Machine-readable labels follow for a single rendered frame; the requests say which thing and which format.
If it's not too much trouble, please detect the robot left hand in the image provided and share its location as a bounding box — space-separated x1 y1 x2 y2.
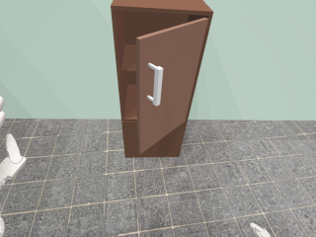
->
0 96 27 190

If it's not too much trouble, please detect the cupboard door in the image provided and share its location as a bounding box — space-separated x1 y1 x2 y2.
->
135 18 208 154

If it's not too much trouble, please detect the robot right hand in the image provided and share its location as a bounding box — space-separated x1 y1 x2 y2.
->
250 222 271 237

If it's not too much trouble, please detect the handle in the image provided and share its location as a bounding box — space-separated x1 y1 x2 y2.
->
147 63 164 107

